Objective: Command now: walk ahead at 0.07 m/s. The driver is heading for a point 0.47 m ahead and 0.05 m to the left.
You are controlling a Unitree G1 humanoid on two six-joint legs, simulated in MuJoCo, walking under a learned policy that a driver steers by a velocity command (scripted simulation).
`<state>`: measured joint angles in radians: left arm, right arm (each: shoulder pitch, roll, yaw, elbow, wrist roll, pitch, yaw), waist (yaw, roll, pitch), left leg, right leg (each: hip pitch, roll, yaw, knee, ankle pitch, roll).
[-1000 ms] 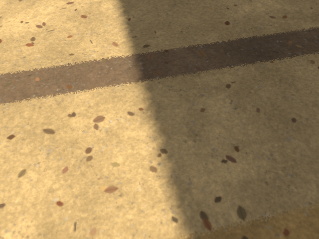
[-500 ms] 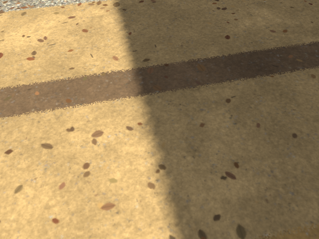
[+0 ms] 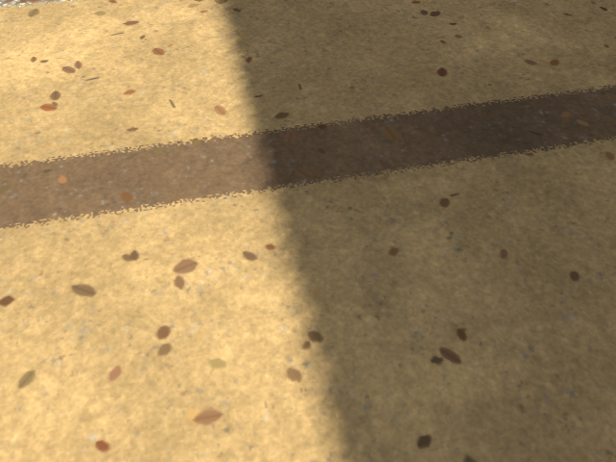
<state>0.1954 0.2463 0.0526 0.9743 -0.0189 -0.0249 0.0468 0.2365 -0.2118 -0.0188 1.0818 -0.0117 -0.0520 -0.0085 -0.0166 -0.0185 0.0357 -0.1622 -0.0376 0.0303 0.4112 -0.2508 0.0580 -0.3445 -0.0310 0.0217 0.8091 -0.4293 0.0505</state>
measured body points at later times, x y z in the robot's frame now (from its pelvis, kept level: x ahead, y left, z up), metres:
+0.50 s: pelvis +0.03 -0.02 +0.00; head +0.04 -0.02 +0.45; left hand +0.10 +0.24 -0.15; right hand +0.06 -0.27 -0.16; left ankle -0.02 +0.08 -0.74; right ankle +0.03 -0.14 -0.74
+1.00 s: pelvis +0.15 -0.08 +0.00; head +0.17 -0.09 +0.45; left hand +0.12 +0.16 -0.14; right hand +0.26 -0.34 -0.14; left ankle +0.20 +0.08 -0.67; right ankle +0.09 -0.16 -0.74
